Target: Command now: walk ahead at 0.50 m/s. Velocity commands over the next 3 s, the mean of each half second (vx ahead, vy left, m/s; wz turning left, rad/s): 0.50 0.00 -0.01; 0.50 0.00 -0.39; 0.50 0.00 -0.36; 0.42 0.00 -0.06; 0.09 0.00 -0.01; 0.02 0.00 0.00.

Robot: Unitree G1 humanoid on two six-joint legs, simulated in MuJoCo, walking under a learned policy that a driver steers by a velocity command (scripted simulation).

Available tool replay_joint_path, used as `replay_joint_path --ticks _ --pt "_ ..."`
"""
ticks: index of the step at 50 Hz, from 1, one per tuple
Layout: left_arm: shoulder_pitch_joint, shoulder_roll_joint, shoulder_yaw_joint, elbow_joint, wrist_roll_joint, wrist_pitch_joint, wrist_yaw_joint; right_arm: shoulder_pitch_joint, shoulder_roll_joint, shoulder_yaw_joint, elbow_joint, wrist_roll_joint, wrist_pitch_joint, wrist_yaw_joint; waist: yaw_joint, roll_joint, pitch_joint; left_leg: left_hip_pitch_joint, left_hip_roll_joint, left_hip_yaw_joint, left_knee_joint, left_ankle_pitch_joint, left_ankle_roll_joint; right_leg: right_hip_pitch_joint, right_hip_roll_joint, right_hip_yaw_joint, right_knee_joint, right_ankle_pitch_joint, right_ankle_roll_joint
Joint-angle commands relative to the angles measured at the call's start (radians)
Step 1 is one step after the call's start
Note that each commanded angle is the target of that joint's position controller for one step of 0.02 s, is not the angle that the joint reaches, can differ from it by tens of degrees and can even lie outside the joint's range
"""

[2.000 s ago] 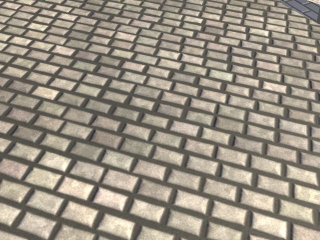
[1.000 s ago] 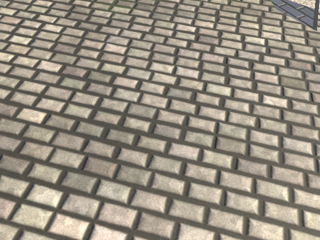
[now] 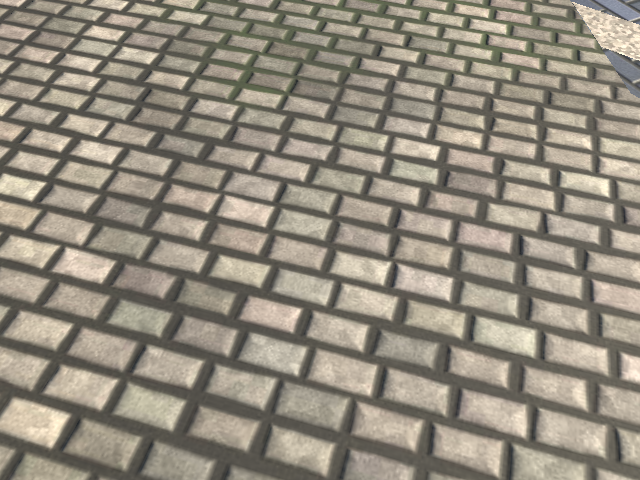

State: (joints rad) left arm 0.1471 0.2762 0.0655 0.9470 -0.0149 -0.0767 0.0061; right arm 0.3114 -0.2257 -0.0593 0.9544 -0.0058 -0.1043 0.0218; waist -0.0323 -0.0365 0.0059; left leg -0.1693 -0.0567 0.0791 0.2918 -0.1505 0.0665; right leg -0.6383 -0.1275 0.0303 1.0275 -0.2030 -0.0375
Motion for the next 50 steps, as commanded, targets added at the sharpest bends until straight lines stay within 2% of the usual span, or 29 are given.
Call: replay_joint_path --ticks 1,5,10,13,14,15,16,17,18,19,20,21,22,23,25,28,32,37,40,41,42,43,44,45,46,47,48,49,50 --pt "-0.014 0.038 0.011 -0.049 0.011 0.001 -0.001 -0.010 -0.149 -0.029 -0.048 0.003 -0.010 -0.018 0.031 0.081 0.012 0.042 0.280 -0.203 -0.175 0.203 0.161 -0.089 -0.029 0.022 -0.142 0.157 0.021" --pt "-0.151 0.018 0.000 -0.086 0.004 -0.007 -0.014 0.047 -0.157 -0.029 -0.024 0.013 -0.004 -0.028 -0.010 0.092 0.046 0.054 0.244 -0.127 -0.190 0.173 0.128 -0.036 0.015 -0.025 -0.366 0.316 0.021" --pt "-0.264 0.028 -0.007 -0.135 -0.005 -0.018 -0.038 0.115 -0.167 -0.037 0.021 0.021 0.015 -0.034 -0.036 0.101 0.087 0.211 0.307 -0.129 -0.130 0.197 0.119 -0.066 0.038 -0.026 -0.485 0.251 -0.008" --pt "-0.204 0.067 0.008 -0.134 -0.007 -0.027 -0.049 0.085 -0.188 -0.047 0.022 0.024 0.029 -0.040 0.017 0.131 0.043 0.268 0.328 -0.125 -0.029 0.419 0.092 0.059 0.077 -0.055 -0.519 0.140 -0.046" --pt "-0.113 0.093 0.023 -0.110 -0.005 -0.029 -0.048 0.061 -0.192 -0.048 0.017 0.025 0.034 -0.040 0.071 0.141 -0.015 0.257 0.305 -0.100 0.077 0.591 0.075 0.200 0.115 -0.089 -0.533 0.131 -0.066" --pt "0.062 0.141 0.050 -0.053 -0.002 -0.028 -0.042 0.051 -0.169 -0.038 0.010 0.022 0.039 -0.041 0.146 0.124 -0.117 0.180 0.250 -0.060 0.276 0.640 0.046 0.443 0.128 -0.094 -0.525 0.152 -0.096" --pt "0.250 0.221 0.072 -0.016 0.010 -0.025 -0.031 0.068 -0.139 -0.021 -0.014 0.003 0.038 -0.042 0.194 -0.006 -0.269 -0.052 0.182 -0.016 0.610 0.328 0.007 0.763 -0.071 0.143 -0.501 0.157 -0.164" --pt "0.294 0.259 0.076 0.006 0.009 -0.020 -0.038 0.196 0.000 0.016 -0.011 0.009 0.014 -0.027 0.112 -0.267 -0.390 -0.440 -0.008 -0.083 0.934 -0.388 -0.047 1.059 -0.270 0.634 -0.645 -0.070 -0.318" --pt "0.270 0.167 0.049 -0.004 0.000 -0.022 -0.038 0.115 -0.106 -0.006 -0.009 0.035 -0.010 -0.023 0.152 -0.167 -0.343 -0.555 0.036 -0.213 1.051 -0.428 -0.024 1.028 -0.240 0.674 -0.718 -0.182 -0.276" --pt "0.182 0.126 0.037 -0.021 -0.002 -0.026 -0.034 0.017 -0.153 -0.019 -0.042 0.054 -0.024 -0.021 0.140 -0.125 -0.207 -0.620 0.087 -0.189 1.060 -0.341 -0.006 0.901 -0.213 0.524 -0.734 -0.138 -0.232" --pt "0.097 0.103 0.027 -0.042 0.005 -0.029 -0.034 -0.034 -0.156 -0.020 -0.054 0.049 -0.027 -0.029 0.106 -0.028 -0.133 -0.578 0.144 -0.160 1.014 -0.240 -0.003 0.744 -0.182 0.411 -0.759 -0.032 -0.209" --pt "0.047 0.076 0.019 -0.048 0.018 -0.031 -0.037 -0.056 -0.149 -0.028 -0.056 0.031 -0.020 -0.036 0.075 0.006 -0.075 -0.531 0.176 -0.152 0.959 -0.180 -0.004 0.610 -0.154 0.333 -0.791 0.050 -0.202" --pt "0.031 0.062 0.014 -0.045 0.030 -0.036 -0.038 -0.028 -0.133 -0.031 -0.054 0.028 -0.007 -0.038 0.039 -0.028 -0.069 -0.462 0.203 -0.163 0.926 -0.147 -0.005 0.532 -0.136 0.288 -0.816 0.095 -0.201" --pt "0.032 0.053 0.012 -0.038 0.027 -0.038 -0.040 -0.007 -0.112 -0.030 -0.049 0.027 0.006 -0.039 0.024 -0.034 -0.060 -0.431 0.212 -0.162 0.894 -0.137 -0.008 0.494 -0.119 0.251 -0.842 0.114 -0.203" --pt "0.066 0.075 0.015 -0.021 0.015 -0.040 -0.034 -0.037 -0.096 -0.030 -0.064 0.019 0.018 -0.044 0.016 -0.025 -0.022 -0.444 0.222 -0.145 0.804 -0.109 -0.025 0.449 -0.097 0.207 -0.883 0.147 -0.212" --pt "0.127 0.113 0.024 -0.009 0.010 -0.033 -0.012 -0.161 -0.100 -0.032 -0.111 0.003 0.018 -0.047 0.038 0.003 0.014 -0.526 0.211 -0.135 0.613 0.040 -0.067 0.472 -0.086 0.177 -0.905 0.212 -0.213" --pt "0.190 0.118 0.025 0.000 0.001 -0.022 0.002 -0.301 -0.079 -0.023 -0.148 0.010 0.008 -0.034 0.078 -0.016 0.034 -0.473 0.153 -0.114 0.358 0.229 -0.084 0.476 -0.034 0.120 -0.893 0.206 -0.169" --pt "0.273 0.117 0.029 0.019 -0.011 -0.001 0.010 -0.439 -0.090 -0.013 -0.197 0.026 -0.012 -0.006 0.118 -0.037 0.057 -0.432 0.110 -0.119 0.207 0.211 -0.082 0.563 -0.065 0.174 -0.807 0.170 -0.163" --pt "0.249 0.140 0.043 0.007 -0.011 0.012 0.018 -0.381 -0.139 -0.026 -0.196 0.028 -0.027 0.000 0.065 -0.074 0.031 -0.304 0.095 -0.122 0.158 0.122 -0.059 0.586 -0.094 0.228 -0.718 0.219 -0.136" --pt "0.229 0.133 0.042 -0.004 -0.011 0.015 0.018 -0.292 -0.164 -0.039 -0.173 0.025 -0.030 -0.004 0.016 -0.075 -0.013 -0.176 0.082 -0.107 0.134 0.104 -0.038 0.569 -0.065 0.217 -0.637 0.307 -0.117" --pt "0.208 0.100 0.031 -0.024 -0.005 0.014 0.014 -0.134 -0.211 -0.060 -0.137 0.012 -0.035 -0.011 -0.053 -0.048 -0.130 0.064 0.127 -0.138 0.165 0.106 0.003 0.487 0.000 0.178 -0.447 0.331 -0.087" --pt "0.205 0.042 0.012 -0.063 0.020 0.013 0.014 0.047 -0.288 -0.078 -0.118 0.001 -0.031 -0.021 -0.109 0.103 -0.307 0.361 0.328 -0.342 0.193 0.076 0.056 0.301 0.096 0.092 -0.124 0.058 -0.046" --pt "0.342 -0.034 -0.007 -0.089 -0.016 -0.006 0.009 0.059 -0.322 -0.082 -0.101 -0.005 -0.020 -0.012 -0.024 0.438 -0.408 0.595 0.517 -0.797 0.048 -0.137 0.195 -0.038 0.193 0.060 0.157 -0.411 -0.010" --pt "0.302 0.085 0.018 -0.066 -0.035 -0.009 0.012 0.013 -0.200 -0.052 -0.126 0.000 -0.017 -0.012 -0.043 0.283 -0.308 0.512 0.477 -0.769 0.011 -0.271 0.163 -0.129 0.117 0.128 0.274 -0.375 -0.011" --pt "0.215 0.126 0.031 -0.084 -0.036 -0.006 0.012 -0.046 -0.142 -0.035 -0.137 0.007 -0.016 -0.015 -0.049 0.191 -0.177 0.372 0.438 -0.586 0.001 -0.236 0.115 -0.154 0.080 0.105 0.277 -0.276 -0.016" --pt "0.184 0.106 0.032 -0.087 -0.030 0.000 0.016 -0.103 -0.130 -0.028 -0.140 0.001 -0.015 -0.013 -0.019 0.113 -0.110 0.235 0.396 -0.472 -0.025 -0.129 0.096 -0.105 0.039 0.087 0.253 -0.195 -0.010" --pt "0.166 0.092 0.038 -0.094 -0.018 0.006 0.015 -0.138 -0.111 -0.024 -0.135 -0.004 -0.013 -0.012 0.003 0.114 -0.059 0.141 0.364 -0.387 -0.055 -0.059 0.093 -0.077 0.014 0.086 0.205 -0.146 -0.007" --pt "0.175 0.072 0.040 -0.100 -0.019 0.017 0.010 -0.153 -0.108 -0.023 -0.129 -0.013 -0.014 -0.013 0.027 0.146 -0.040 0.077 0.344 -0.318 -0.084 -0.020 0.087 -0.030 -0.012 0.086 0.177 -0.114 -0.007" --pt "0.170 0.053 0.039 -0.104 -0.019 0.026 0.007 -0.149 -0.098 -0.024 -0.124 -0.012 -0.016 -0.013 0.026 0.140 -0.029 0.047 0.316 -0.249 -0.102 0.034 0.081 -0.006 -0.018 0.076 0.158 -0.103 -0.010"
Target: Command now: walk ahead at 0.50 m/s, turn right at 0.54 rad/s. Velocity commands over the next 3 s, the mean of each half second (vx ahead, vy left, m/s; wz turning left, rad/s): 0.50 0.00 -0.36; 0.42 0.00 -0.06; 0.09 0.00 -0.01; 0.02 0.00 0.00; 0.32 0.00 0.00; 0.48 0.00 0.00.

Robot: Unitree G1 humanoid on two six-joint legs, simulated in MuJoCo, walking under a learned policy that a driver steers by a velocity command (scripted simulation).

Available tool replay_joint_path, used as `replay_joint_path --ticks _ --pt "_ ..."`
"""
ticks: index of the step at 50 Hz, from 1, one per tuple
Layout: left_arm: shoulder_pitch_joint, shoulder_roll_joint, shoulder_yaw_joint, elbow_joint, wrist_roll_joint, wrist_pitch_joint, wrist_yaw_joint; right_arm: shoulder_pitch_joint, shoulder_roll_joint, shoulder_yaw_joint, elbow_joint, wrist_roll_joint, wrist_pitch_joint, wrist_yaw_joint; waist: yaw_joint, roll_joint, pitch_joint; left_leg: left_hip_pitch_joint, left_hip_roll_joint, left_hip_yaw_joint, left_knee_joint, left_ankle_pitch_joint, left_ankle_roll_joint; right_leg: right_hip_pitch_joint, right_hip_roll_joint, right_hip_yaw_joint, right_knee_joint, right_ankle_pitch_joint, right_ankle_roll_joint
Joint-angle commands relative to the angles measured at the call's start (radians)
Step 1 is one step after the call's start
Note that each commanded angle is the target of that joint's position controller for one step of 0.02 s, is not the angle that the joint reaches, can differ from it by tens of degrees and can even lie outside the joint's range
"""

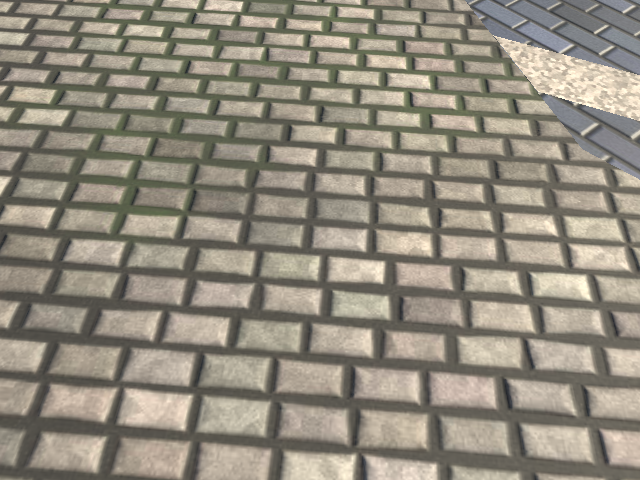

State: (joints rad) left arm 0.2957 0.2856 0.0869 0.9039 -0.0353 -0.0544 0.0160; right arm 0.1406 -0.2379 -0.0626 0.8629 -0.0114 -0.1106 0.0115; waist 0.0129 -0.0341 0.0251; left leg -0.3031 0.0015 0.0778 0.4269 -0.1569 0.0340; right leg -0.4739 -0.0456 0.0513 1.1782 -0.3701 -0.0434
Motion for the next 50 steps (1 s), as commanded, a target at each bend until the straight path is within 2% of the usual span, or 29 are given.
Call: replay_joint_path --ticks 1,4,9,12,14,16,17,18,19,20,21,22,23,24,25,27,29,31,35,39,42,43,44,45,46,47,48,49,50 --pt "0.014 0.020 0.014 -0.081 -0.003 0.013 -0.006 0.023 -0.116 -0.028 -0.022 -0.007 -0.012 -0.005 -0.003 0.163 -0.044 0.160 0.286 -0.239 -0.267 0.043 0.146 -0.183 -0.107 0.044 -0.009 0.082 0.007" --pt "-0.050 0.029 0.016 -0.117 0.006 0.029 -0.008 0.034 -0.135 -0.039 -0.010 -0.003 -0.015 -0.017 -0.006 0.103 -0.011 0.169 0.287 -0.143 -0.300 0.112 0.156 -0.245 -0.114 0.053 -0.109 0.176 0.027" --pt "-0.195 0.005 -0.004 -0.166 0.016 0.015 -0.039 0.091 -0.174 -0.050 0.010 0.006 -0.002 -0.026 -0.054 0.074 0.024 0.200 0.260 0.016 -0.311 0.178 0.131 -0.198 -0.085 -0.013 -0.390 0.377 0.019" --pt "-0.283 0.006 -0.013 -0.200 0.016 0.013 -0.052 0.152 -0.195 -0.055 0.037 0.024 0.011 -0.020 -0.079 0.074 0.061 0.266 0.282 0.039 -0.298 0.176 0.130 -0.185 -0.058 -0.051 -0.500 0.337 0.002" --pt "-0.317 0.023 -0.012 -0.223 0.015 0.011 -0.059 0.175 -0.214 -0.061 0.055 0.036 0.023 -0.017 -0.073 0.089 0.072 0.332 0.311 0.038 -0.261 0.226 0.123 -0.180 -0.041 -0.067 -0.549 0.260 -0.021" --pt "-0.276 0.058 0.001 -0.224 0.019 0.010 -0.063 0.162 -0.237 -0.065 0.063 0.045 0.034 -0.018 -0.024 0.123 0.029 0.367 0.318 0.060 -0.151 0.484 0.104 -0.062 0.007 -0.110 -0.591 0.182 -0.055" --pt "-0.154 0.088 0.021 -0.190 0.021 0.008 -0.062 0.141 -0.238 -0.062 0.066 0.048 0.041 -0.020 0.053 0.123 -0.043 0.341 0.289 0.100 -0.001 0.636 0.080 0.123 0.051 -0.144 -0.648 0.228 -0.080" --pt "0.019 0.151 0.055 -0.131 0.018 0.010 -0.052 0.155 -0.209 -0.049 0.065 0.039 0.043 -0.024 0.121 0.099 -0.147 0.223 0.239 0.133 0.209 0.633 0.045 0.398 0.078 -0.136 -0.644 0.275 -0.106" --pt "0.167 0.255 0.085 -0.102 0.023 0.016 -0.032 0.177 -0.145 -0.024 0.032 0.008 0.035 -0.021 0.149 -0.072 -0.273 -0.100 0.163 0.160 0.580 0.246 -0.016 0.735 -0.148 0.201 -0.640 0.263 -0.198" --pt "0.156 0.291 0.075 -0.107 0.022 0.011 -0.034 0.251 -0.065 0.005 0.025 0.011 0.007 -0.010 0.069 -0.216 -0.401 -0.336 0.009 -0.014 0.834 -0.453 -0.042 0.869 -0.337 0.666 -0.810 0.141 -0.332" --pt "0.133 0.199 0.048 -0.116 0.024 0.000 -0.041 0.144 -0.151 -0.019 0.019 0.054 -0.012 -0.002 0.110 -0.097 -0.341 -0.439 0.047 -0.131 0.922 -0.431 -0.028 0.823 -0.325 0.618 -0.862 0.120 -0.292" --pt "0.070 0.162 0.037 -0.117 0.024 -0.009 -0.042 0.074 -0.162 -0.023 -0.004 0.069 -0.022 -0.002 0.096 -0.087 -0.208 -0.494 0.090 -0.112 0.906 -0.344 -0.008 0.700 -0.286 0.453 -0.865 0.196 -0.249" --pt "-0.006 0.130 0.027 -0.127 0.024 -0.013 -0.043 0.059 -0.155 -0.023 0.002 0.051 -0.024 -0.010 0.059 -0.027 -0.145 -0.457 0.134 -0.111 0.841 -0.252 -0.002 0.563 -0.243 0.343 -0.877 0.263 -0.218" --pt "-0.063 0.093 0.017 -0.134 0.032 -0.016 -0.045 0.066 -0.157 -0.031 0.011 0.036 -0.016 -0.016 0.023 -0.031 -0.096 -0.399 0.160 -0.116 0.783 -0.193 -0.003 0.444 -0.209 0.262 -0.909 0.324 -0.202" --pt "-0.087 0.072 0.011 -0.138 0.042 -0.021 -0.045 0.097 -0.147 -0.032 0.020 0.034 -0.001 -0.014 -0.009 -0.055 -0.089 -0.335 0.177 -0.128 0.757 -0.148 -0.002 0.374 -0.191 0.224 -0.944 0.334 -0.196" --pt "-0.085 0.077 0.013 -0.127 0.038 -0.035 -0.042 0.114 -0.118 -0.029 0.026 0.032 0.024 -0.015 -0.034 -0.039 -0.072 -0.311 0.181 -0.125 0.699 -0.099 -0.013 0.323 -0.181 0.175 -1.001 0.369 -0.207" --pt "-0.056 0.098 0.018 -0.108 0.036 -0.044 -0.032 0.061 -0.111 -0.027 0.008 0.021 0.035 -0.020 -0.030 -0.013 -0.034 -0.368 0.180 -0.126 0.608 -0.016 -0.032 0.321 -0.179 0.134 -1.033 0.419 -0.210" --pt "-0.019 0.103 0.017 -0.087 0.035 -0.043 -0.021 0.002 -0.106 -0.025 -0.011 0.014 0.035 -0.018 -0.014 -0.009 -0.011 -0.415 0.172 -0.125 0.492 0.089 -0.046 0.346 -0.169 0.094 -1.044 0.447 -0.198" --pt "0.033 0.113 0.015 -0.058 0.029 -0.038 -0.009 -0.123 -0.079 -0.010 -0.043 0.021 0.024 0.000 0.028 -0.022 0.029 -0.381 0.125 -0.085 0.254 0.280 -0.041 0.359 -0.134 0.016 -1.064 0.400 -0.161" --pt "0.104 0.121 0.018 -0.012 0.022 -0.027 -0.005 -0.225 -0.078 0.001 -0.080 0.028 0.016 0.021 0.063 -0.021 0.068 -0.395 0.093 -0.074 0.132 0.268 -0.020 0.466 -0.174 0.011 -1.032 0.392 -0.156" --pt "0.085 0.131 0.021 0.003 0.025 -0.008 0.003 -0.195 -0.104 -0.004 -0.086 0.016 0.003 0.038 0.024 -0.049 0.037 -0.305 0.052 -0.062 0.066 0.195 0.020 0.538 -0.189 0.001 -0.907 0.675 -0.113" --pt "0.066 0.144 0.023 0.000 0.026 -0.003 0.007 -0.133 -0.131 -0.015 -0.070 0.011 0.000 0.039 -0.009 -0.072 -0.011 -0.215 0.020 -0.045 0.065 0.175 0.035 0.555 -0.179 -0.001 -0.834 0.832 -0.094" --pt "0.039 0.145 0.021 -0.004 0.023 0.003 0.009 -0.013 -0.161 -0.031 -0.031 0.003 -0.003 0.036 -0.074 -0.068 -0.085 -0.055 -0.016 -0.017 0.036 0.225 0.057 0.546 -0.138 -0.025 -0.701 0.952 -0.065" --pt "0.056 0.127 0.013 -0.009 0.030 0.003 0.010 0.101 -0.213 -0.046 0.001 -0.009 -0.005 0.029 -0.113 -0.022 -0.182 0.173 0.045 -0.060 0.052 0.497 0.090 0.450 -0.076 -0.058 -0.512 0.845 -0.019" --pt "0.165 0.037 -0.017 -0.018 0.053 -0.008 0.003 0.204 -0.287 -0.056 0.016 -0.035 0.000 0.020 -0.085 0.175 -0.358 0.579 0.311 -0.358 0.143 0.838 0.235 0.120 0.039 -0.077 -0.132 0.352 0.047" --pt "0.252 -0.002 -0.031 0.025 0.033 -0.020 -0.005 0.225 -0.231 -0.037 0.034 -0.014 0.011 0.024 -0.075 0.308 -0.519 0.716 0.447 -0.631 0.064 0.913 0.364 -0.033 0.147 0.047 0.118 -0.319 0.080" --pt "0.191 0.106 -0.003 0.027 0.007 -0.023 -0.008 0.184 -0.198 -0.027 0.019 0.008 0.021 0.025 -0.094 0.196 -0.460 0.605 0.392 -0.538 0.034 0.766 0.317 -0.066 0.093 0.131 0.185 -0.309 0.069" --pt "0.091 0.114 0.000 -0.002 -0.005 -0.017 -0.004 0.089 -0.170 -0.018 0.004 0.013 0.027 0.020 -0.076 0.151 -0.309 0.463 0.349 -0.414 0.004 0.656 0.271 -0.129 0.042 0.075 0.152 -0.256 0.066" --pt "0.036 0.099 -0.001 -0.010 0.008 -0.005 0.006 0.016 -0.135 -0.005 -0.004 0.007 0.030 0.017 -0.048 0.084 -0.200 0.298 0.303 -0.337 -0.043 0.599 0.243 -0.121 -0.001 0.035 0.075 -0.192 0.071"
Over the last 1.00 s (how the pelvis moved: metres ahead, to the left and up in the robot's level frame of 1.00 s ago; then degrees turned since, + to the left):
0.56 -0.03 -0.01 -14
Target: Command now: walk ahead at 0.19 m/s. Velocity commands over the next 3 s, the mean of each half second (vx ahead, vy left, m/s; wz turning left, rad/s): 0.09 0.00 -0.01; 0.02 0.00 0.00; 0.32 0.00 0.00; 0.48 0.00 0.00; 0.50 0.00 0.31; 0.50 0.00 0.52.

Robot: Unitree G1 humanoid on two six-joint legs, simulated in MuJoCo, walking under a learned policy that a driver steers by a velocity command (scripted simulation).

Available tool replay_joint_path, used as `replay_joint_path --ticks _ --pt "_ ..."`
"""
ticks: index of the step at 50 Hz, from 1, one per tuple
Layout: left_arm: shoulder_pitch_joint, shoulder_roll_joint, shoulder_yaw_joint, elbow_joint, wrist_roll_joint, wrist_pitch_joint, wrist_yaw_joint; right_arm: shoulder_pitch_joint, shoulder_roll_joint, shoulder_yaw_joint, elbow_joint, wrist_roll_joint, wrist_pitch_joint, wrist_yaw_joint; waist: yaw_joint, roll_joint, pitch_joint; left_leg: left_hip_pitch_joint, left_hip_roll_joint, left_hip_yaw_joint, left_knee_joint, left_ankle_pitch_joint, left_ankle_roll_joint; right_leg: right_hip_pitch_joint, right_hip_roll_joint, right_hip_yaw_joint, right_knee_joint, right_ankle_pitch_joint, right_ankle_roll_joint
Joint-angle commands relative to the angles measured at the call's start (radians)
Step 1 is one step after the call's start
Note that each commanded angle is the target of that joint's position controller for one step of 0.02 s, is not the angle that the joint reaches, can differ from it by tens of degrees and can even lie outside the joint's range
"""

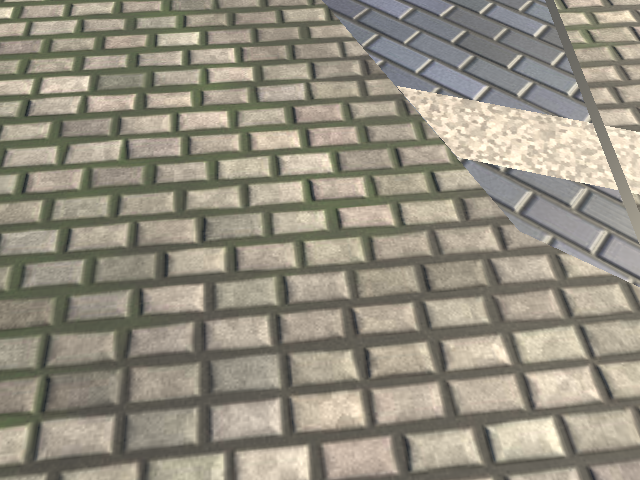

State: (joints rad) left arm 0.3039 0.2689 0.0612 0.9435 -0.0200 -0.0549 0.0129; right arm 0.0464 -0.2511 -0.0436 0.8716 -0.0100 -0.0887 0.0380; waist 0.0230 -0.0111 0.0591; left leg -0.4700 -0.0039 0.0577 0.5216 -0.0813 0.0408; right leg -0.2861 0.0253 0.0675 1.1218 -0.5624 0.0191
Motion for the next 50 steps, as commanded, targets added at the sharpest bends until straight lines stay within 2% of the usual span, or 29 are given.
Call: replay_joint_path --ticks 1,2,3,4,6,8,9,11,12,13,14,15,16,17,18,21,25,32,48,49,50 --pt "0.017 0.111 0.031 -0.049 0.006 0.014 0.020 0.064 -0.086 -0.013 -0.015 -0.002 0.008 -0.013 -0.026 0.055 -0.185 0.329 0.277 -0.267 -0.180 0.459 0.213 -0.241 -0.108 0.015 0.054 0.050 0.008" --pt "0.045 0.086 0.029 -0.043 0.011 0.033 0.025 0.040 -0.078 -0.009 -0.010 -0.015 0.009 -0.012 0.005 0.087 -0.172 0.229 0.258 -0.236 -0.211 0.432 0.202 -0.146 -0.120 0.013 -0.004 0.090 0.010" --pt "0.070 0.053 0.022 -0.036 0.014 0.047 0.029 0.021 -0.080 -0.009 -0.005 -0.023 0.008 -0.011 0.024 0.109 -0.172 0.171 0.246 -0.207 -0.234 0.418 0.206 -0.089 -0.120 0.001 -0.072 0.112 0.014" --pt "0.074 0.036 0.018 -0.036 0.016 0.054 0.034 0.005 -0.088 -0.010 -0.001 -0.027 0.007 -0.012 0.034 0.123 -0.170 0.134 0.232 -0.174 -0.247 0.422 0.208 -0.050 -0.119 -0.011 -0.151 0.123 0.018" --pt "0.041 0.032 0.012 -0.042 0.020 0.060 0.040 -0.002 -0.109 -0.015 0.008 -0.025 0.010 -0.022 0.030 0.131 -0.190 0.127 0.220 -0.145 -0.258 0.375 0.202 0.000 -0.117 -0.023 -0.294 0.196 0.018" --pt "0.010 0.053 0.015 -0.041 0.020 0.068 0.038 0.010 -0.124 -0.017 0.019 -0.015 0.023 -0.031 0.016 0.125 -0.204 0.133 0.220 -0.151 -0.282 0.181 0.189 0.042 -0.110 -0.032 -0.380 0.294 0.016" --pt "-0.006 0.060 0.017 -0.040 0.020 0.073 0.036 0.010 -0.124 -0.015 0.023 -0.012 0.031 -0.035 0.011 0.120 -0.190 0.122 0.217 -0.158 -0.295 0.045 0.179 0.059 -0.107 -0.036 -0.416 0.323 0.014" --pt "-0.029 0.055 0.018 -0.035 0.028 0.075 0.032 -0.004 -0.112 -0.008 0.029 -0.003 0.044 -0.038 0.020 0.109 -0.141 0.082 0.191 -0.162 -0.300 -0.223 0.141 0.113 -0.091 -0.057 -0.535 0.388 0.000" --pt "-0.041 0.054 0.019 -0.033 0.037 0.073 0.031 0.003 -0.094 -0.001 0.036 0.001 0.048 -0.039 0.021 0.099 -0.115 0.066 0.169 -0.162 -0.293 -0.321 0.110 0.139 -0.087 -0.061 -0.598 0.405 -0.010" --pt "-0.053 0.064 0.019 -0.037 0.046 0.071 0.031 0.034 -0.072 0.008 0.051 -0.001 0.050 -0.038 0.018 0.074 -0.086 0.060 0.145 -0.159 -0.279 -0.386 0.069 0.154 -0.112 -0.031 -0.668 0.447 -0.023" --pt "-0.061 0.097 0.021 -0.045 0.047 0.065 0.034 0.060 -0.064 0.011 0.059 -0.007 0.051 -0.038 -0.004 0.028 -0.063 0.060 0.107 -0.138 -0.225 -0.390 0.031 0.149 -0.165 0.024 -0.715 0.494 -0.044" --pt "-0.097 0.166 0.036 -0.036 0.029 0.064 0.037 0.127 -0.063 0.006 0.063 -0.006 0.052 -0.039 -0.078 -0.100 -0.045 0.087 0.037 -0.076 -0.208 -0.334 0.004 0.080 -0.166 0.032 -0.705 0.388 -0.070" --pt "-0.103 0.111 0.030 -0.024 0.025 0.057 0.029 0.100 -0.069 0.007 0.067 -0.012 0.058 -0.045 -0.051 -0.111 -0.041 0.189 0.023 -0.042 -0.167 -0.258 -0.012 -0.016 -0.140 0.021 -0.739 0.246 -0.062" --pt "-0.106 0.074 0.020 -0.017 0.032 0.049 0.025 0.087 -0.081 0.003 0.067 -0.007 0.064 -0.049 -0.046 -0.101 -0.036 0.228 0.027 -0.041 -0.144 -0.216 -0.010 -0.046 -0.128 0.013 -0.760 0.222 -0.043" --pt "-0.121 0.071 0.017 -0.013 0.035 0.042 0.023 0.086 -0.072 0.005 0.072 -0.003 0.070 -0.054 -0.051 -0.099 -0.039 0.246 0.033 -0.042 -0.131 -0.179 -0.003 -0.045 -0.121 0.007 -0.758 0.277 -0.027" --pt "-0.108 0.070 0.015 0.009 0.026 0.025 0.022 0.093 -0.078 0.003 0.086 -0.005 0.073 -0.055 -0.040 -0.064 -0.076 0.253 0.040 -0.045 -0.113 -0.077 0.002 0.033 -0.112 -0.009 -0.712 0.448 -0.024" --pt "-0.099 0.075 0.012 0.035 0.022 0.027 0.025 0.079 -0.079 0.000 0.099 0.004 0.074 -0.054 -0.027 -0.025 -0.104 0.270 0.044 -0.043 -0.092 0.021 -0.002 0.086 -0.105 -0.021 -0.678 0.563 -0.035" --pt "-0.112 0.071 0.008 0.067 0.020 0.038 0.025 0.094 -0.088 -0.003 0.134 0.007 0.086 -0.061 -0.026 0.009 -0.101 0.295 0.049 -0.043 -0.077 0.086 -0.010 0.108 -0.092 -0.037 -0.669 0.610 -0.039" --pt "-0.131 0.058 -0.002 0.125 0.023 0.054 0.029 0.115 -0.089 -0.002 0.182 0.007 0.091 -0.073 -0.025 0.005 -0.054 0.289 0.051 -0.045 -0.101 0.015 -0.017 0.101 -0.071 -0.059 -0.702 0.503 -0.029" --pt "-0.110 0.050 -0.004 0.138 0.022 0.056 0.030 0.135 -0.081 0.000 0.195 0.007 0.092 -0.073 -0.025 0.006 -0.073 0.295 0.040 -0.035 -0.106 -0.090 -0.014 0.107 -0.059 -0.072 -0.704 0.401 -0.031" --pt "-0.103 0.054 -0.001 0.144 0.015 0.058 0.031 0.141 -0.090 -0.005 0.199 0.014 0.094 -0.074 -0.025 0.011 -0.057 0.277 0.028 -0.029 -0.101 -0.265 -0.002 0.084 -0.039 -0.089 -0.688 0.236 -0.042"
Over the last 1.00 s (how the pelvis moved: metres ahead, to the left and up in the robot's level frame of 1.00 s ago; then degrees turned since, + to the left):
0.53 -0.09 -0.01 -12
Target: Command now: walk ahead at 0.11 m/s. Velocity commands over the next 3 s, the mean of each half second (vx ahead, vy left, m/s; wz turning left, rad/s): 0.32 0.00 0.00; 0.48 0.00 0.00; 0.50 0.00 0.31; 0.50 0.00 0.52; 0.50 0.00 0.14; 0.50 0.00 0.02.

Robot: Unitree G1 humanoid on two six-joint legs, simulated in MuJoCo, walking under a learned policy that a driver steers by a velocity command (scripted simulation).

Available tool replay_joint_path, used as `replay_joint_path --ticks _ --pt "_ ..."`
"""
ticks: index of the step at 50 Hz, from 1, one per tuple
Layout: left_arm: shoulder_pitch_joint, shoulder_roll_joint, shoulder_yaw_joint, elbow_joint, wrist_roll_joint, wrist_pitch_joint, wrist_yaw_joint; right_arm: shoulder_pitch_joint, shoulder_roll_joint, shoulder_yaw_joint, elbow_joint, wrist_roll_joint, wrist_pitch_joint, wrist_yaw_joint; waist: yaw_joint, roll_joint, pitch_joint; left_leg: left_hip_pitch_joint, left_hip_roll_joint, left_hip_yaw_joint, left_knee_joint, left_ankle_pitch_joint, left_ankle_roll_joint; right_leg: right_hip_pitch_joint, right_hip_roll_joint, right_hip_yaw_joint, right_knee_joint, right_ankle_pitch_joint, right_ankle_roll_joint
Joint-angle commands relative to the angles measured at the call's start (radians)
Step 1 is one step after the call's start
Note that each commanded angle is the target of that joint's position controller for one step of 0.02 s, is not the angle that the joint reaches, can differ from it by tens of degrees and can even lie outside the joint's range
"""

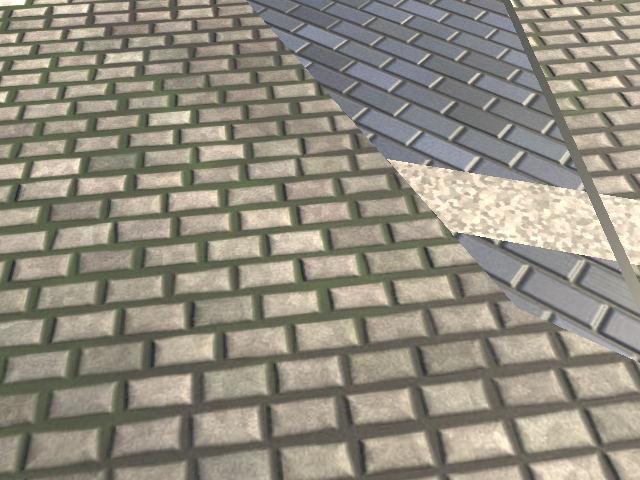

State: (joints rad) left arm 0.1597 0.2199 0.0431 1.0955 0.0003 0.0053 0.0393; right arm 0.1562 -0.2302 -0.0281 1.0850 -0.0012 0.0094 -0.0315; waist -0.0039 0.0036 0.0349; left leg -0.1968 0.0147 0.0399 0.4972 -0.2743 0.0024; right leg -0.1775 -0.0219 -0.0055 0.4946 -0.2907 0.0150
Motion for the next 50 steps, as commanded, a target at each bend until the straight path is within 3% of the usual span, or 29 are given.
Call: replay_joint_path --ticks 1,2,4,6,7,9,11,12,13,14,15,17,19,24,26,29,31,32,33,34,35,36,37,38,39,40,43,46,50 --pt "0.040 0.110 0.020 -0.011 -0.011 -0.002 0.005 0.033 -0.125 -0.027 -0.016 0.012 -0.002 -0.006 0.000 0.006 0.002 -0.032 0.012 -0.026 -0.082 -0.267 0.055 -0.074 0.018 -0.022 -0.044 -0.213 -0.052" --pt "0.032 0.110 0.021 -0.020 -0.012 -0.007 0.007 0.036 -0.133 -0.030 -0.022 0.015 -0.005 -0.008 -0.003 0.020 0.051 -0.072 0.033 -0.063 -0.104 -0.405 0.076 -0.134 0.017 -0.016 -0.032 -0.327 -0.065" --pt "0.016 0.091 0.017 -0.039 -0.016 -0.033 0.003 0.082 -0.146 -0.037 -0.021 0.024 -0.027 -0.005 -0.021 0.063 0.108 -0.072 0.112 -0.186 -0.160 -0.516 0.127 -0.234 0.012 -0.014 0.036 -0.337 -0.076" --pt "-0.003 0.052 0.010 -0.057 -0.020 -0.063 -0.012 0.161 -0.186 -0.053 -0.002 0.030 -0.049 0.002 -0.036 0.161 0.095 -0.001 0.255 -0.406 -0.265 -0.575 0.209 -0.302 0.028 -0.060 0.197 -0.196 -0.072" --pt "-0.015 0.051 0.010 -0.065 -0.023 -0.073 -0.020 0.166 -0.191 -0.056 -0.004 0.028 -0.057 0.004 -0.034 0.171 0.098 -0.031 0.305 -0.486 -0.301 -0.566 0.239 -0.290 0.012 -0.043 0.250 -0.168 -0.086" --pt "0.041 0.042 0.010 -0.054 -0.029 -0.085 -0.031 0.085 -0.183 -0.053 -0.039 0.029 -0.068 0.010 0.021 0.163 0.098 -0.104 0.299 -0.444 -0.288 -0.488 0.222 -0.196 -0.004 -0.035 0.186 -0.182 -0.119" --pt "0.196 0.068 0.024 0.011 -0.029 -0.091 -0.029 -0.036 -0.156 -0.047 -0.088 0.039 -0.066 0.017 0.107 0.100 0.086 -0.279 0.163 -0.228 -0.153 -0.311 0.129 0.109 0.008 -0.026 -0.050 -0.070 -0.135" --pt "0.322 0.140 0.046 0.047 -0.023 -0.093 -0.025 -0.076 -0.099 -0.032 -0.115 0.032 -0.073 0.022 0.142 -0.079 0.044 -0.410 0.055 -0.063 0.131 -0.162 0.059 0.255 -0.129 0.202 -0.155 -0.125 -0.173" --pt "0.431 0.255 0.073 0.063 -0.023 -0.100 -0.037 -0.091 -0.070 -0.026 -0.162 0.029 -0.094 0.018 0.159 -0.329 0.008 -0.587 -0.050 0.037 0.427 -0.205 0.017 0.375 -0.332 0.587 -0.297 -0.145 -0.293" --pt "0.403 0.188 0.048 0.052 -0.004 -0.116 -0.040 -0.107 -0.104 -0.035 -0.164 0.039 -0.107 0.019 0.133 -0.216 0.028 -0.692 -0.013 -0.066 0.626 -0.291 0.030 0.377 -0.380 0.670 -0.294 -0.096 -0.326" --pt "0.356 0.132 0.032 0.034 -0.004 -0.128 -0.041 -0.065 -0.097 -0.034 -0.150 0.051 -0.117 0.029 0.092 -0.141 0.048 -0.754 0.026 -0.104 0.717 -0.217 0.053 0.396 -0.356 0.575 -0.267 -0.012 -0.297" --pt "0.293 0.112 0.019 0.007 -0.010 -0.130 -0.051 -0.053 -0.100 -0.039 -0.135 0.042 -0.126 0.039 0.056 -0.074 0.053 -0.770 0.081 -0.088 0.694 -0.064 0.072 0.373 -0.297 0.387 -0.274 0.160 -0.231" --pt "0.295 0.066 0.000 0.001 -0.002 -0.113 -0.046 -0.071 -0.090 -0.045 -0.141 0.032 -0.122 0.052 0.046 -0.088 0.047 -0.683 0.102 -0.056 0.595 0.020 0.060 0.308 -0.238 0.243 -0.299 0.314 -0.193" --pt "0.302 0.131 0.006 -0.025 0.005 -0.099 -0.017 -0.264 -0.019 -0.015 -0.218 0.026 -0.101 0.063 0.071 -0.090 0.100 -0.475 0.041 0.032 0.216 0.229 0.016 0.102 -0.167 0.080 -0.388 0.342 -0.184" --pt "0.342 0.148 0.014 -0.014 -0.005 -0.102 -0.014 -0.309 -0.036 -0.013 -0.241 0.031 -0.097 0.069 0.077 -0.109 0.115 -0.417 0.024 0.043 0.137 0.269 0.026 0.101 -0.188 0.068 -0.415 0.333 -0.189" --pt "0.343 0.149 0.023 -0.007 -0.018 -0.099 -0.014 -0.327 -0.074 -0.020 -0.267 0.035 -0.100 0.080 0.047 -0.110 0.115 -0.397 0.023 0.018 0.055 0.264 0.072 0.208 -0.232 0.048 -0.369 0.448 -0.169" --pt "0.313 0.173 0.034 -0.018 -0.014 -0.089 -0.013 -0.233 -0.121 -0.044 -0.253 0.032 -0.104 0.081 -0.020 -0.137 0.024 -0.251 -0.022 0.041 0.055 0.221 0.107 0.271 -0.244 0.023 -0.231 0.791 -0.145" --pt "0.294 0.173 0.036 -0.024 -0.010 -0.079 -0.012 -0.095 -0.153 -0.066 -0.215 0.033 -0.102 0.076 -0.093 -0.144 -0.060 -0.080 -0.054 0.061 0.060 0.208 0.130 0.255 -0.220 -0.007 -0.073 0.938 -0.125" --pt "0.280 0.165 0.031 -0.036 -0.004 -0.075 -0.014 0.074 -0.192 -0.089 -0.164 0.035 -0.095 0.068 -0.168 -0.137 -0.155 0.169 -0.034 0.032 0.070 0.209 0.158 0.132 -0.181 -0.025 0.139 0.903 -0.096" --pt "0.321 0.102 0.013 -0.060 0.009 -0.077 -0.020 0.229 -0.263 -0.108 -0.132 0.016 -0.088 0.056 -0.176 0.030 -0.291 0.500 0.192 -0.279 0.055 0.073 0.238 -0.175 -0.085 -0.054 0.495 0.518 -0.061" --pt "0.411 -0.027 -0.021 -0.056 -0.007 -0.105 -0.032 0.258 -0.272 -0.097 -0.120 0.005 -0.088 0.064 -0.106 0.268 -0.440 0.644 0.385 -0.775 -0.155 -0.156 0.365 -0.406 0.083 0.066 0.796 -0.260 -0.031" --pt "0.298 0.073 0.006 -0.075 -0.037 -0.129 -0.037 0.187 -0.195 -0.075 -0.123 0.017 -0.097 0.068 -0.119 0.187 -0.313 0.542 0.339 -0.767 -0.236 -0.228 0.312 -0.511 0.031 0.150 0.909 -0.253 -0.055" --pt "0.208 0.120 0.019 -0.110 -0.055 -0.142 -0.037 0.090 -0.154 -0.062 -0.141 0.021 -0.106 0.068 -0.092 0.133 -0.161 0.376 0.315 -0.600 -0.252 -0.151 0.270 -0.559 -0.020 0.110 0.909 -0.162 -0.074" --pt "0.169 0.124 0.023 -0.118 -0.047 -0.147 -0.026 0.008 -0.129 -0.053 -0.157 0.013 -0.116 0.072 -0.052 0.032 -0.105 0.213 0.283 -0.482 -0.276 -0.032 0.248 -0.504 -0.073 0.095 0.855 -0.063 -0.081" --pt "0.160 0.122 0.035 -0.118 -0.031 -0.138 -0.017 -0.032 -0.094 -0.043 -0.159 -0.002 -0.123 0.078 -0.015 0.013 -0.063 0.087 0.245 -0.384 -0.299 0.069 0.227 -0.446 -0.107 0.086 0.807 -0.008 -0.086" --pt "0.199 0.096 0.035 -0.116 -0.027 -0.122 -0.015 -0.041 -0.081 -0.037 -0.151 -0.012 -0.127 0.081 0.020 0.054 -0.071 0.017 0.227 -0.332 -0.323 0.094 0.230 -0.382 -0.132 0.096 0.776 0.019 -0.088" --pt "0.171 0.072 0.038 -0.138 -0.024 -0.092 -0.009 0.004 -0.097 -0.036 -0.125 -0.004 -0.129 0.067 0.040 0.060 -0.018 -0.069 0.200 -0.244 -0.389 0.105 0.242 -0.394 -0.155 0.079 0.658 0.040 -0.071" --pt "0.031 0.094 0.045 -0.194 -0.006 -0.090 -0.010 0.080 -0.141 -0.043 -0.109 -0.004 -0.125 0.041 0.011 0.029 0.021 -0.023 0.206 -0.215 -0.415 0.165 0.247 -0.528 -0.163 0.070 0.485 0.196 -0.032" --pt "-0.111 0.071 0.033 -0.235 -0.008 -0.101 -0.029 0.159 -0.149 -0.042 -0.100 0.006 -0.116 0.025 -0.032 0.033 0.027 0.028 0.161 -0.120 -0.408 0.254 0.203 -0.503 -0.117 0.024 0.221 0.399 -0.023"
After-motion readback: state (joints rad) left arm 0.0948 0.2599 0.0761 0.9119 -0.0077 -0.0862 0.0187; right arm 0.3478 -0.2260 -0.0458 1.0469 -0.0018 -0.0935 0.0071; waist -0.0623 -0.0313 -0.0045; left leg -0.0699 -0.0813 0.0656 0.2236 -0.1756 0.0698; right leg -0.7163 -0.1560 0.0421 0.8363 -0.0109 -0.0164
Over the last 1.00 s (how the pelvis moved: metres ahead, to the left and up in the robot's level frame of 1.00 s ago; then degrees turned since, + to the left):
0.12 -0.02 0.01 1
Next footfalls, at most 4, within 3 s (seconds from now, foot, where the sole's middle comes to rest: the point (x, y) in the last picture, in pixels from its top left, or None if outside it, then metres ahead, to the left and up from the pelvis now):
0.66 left None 0.42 0.11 -0.77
1.22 right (392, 379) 0.75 -0.13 -0.77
1.76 left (263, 300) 0.97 0.18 -0.77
2.26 right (284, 196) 1.35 0.14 -0.77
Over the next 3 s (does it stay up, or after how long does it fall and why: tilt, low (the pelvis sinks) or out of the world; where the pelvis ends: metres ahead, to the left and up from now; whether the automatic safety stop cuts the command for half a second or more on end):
stays up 1.47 0.38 0.01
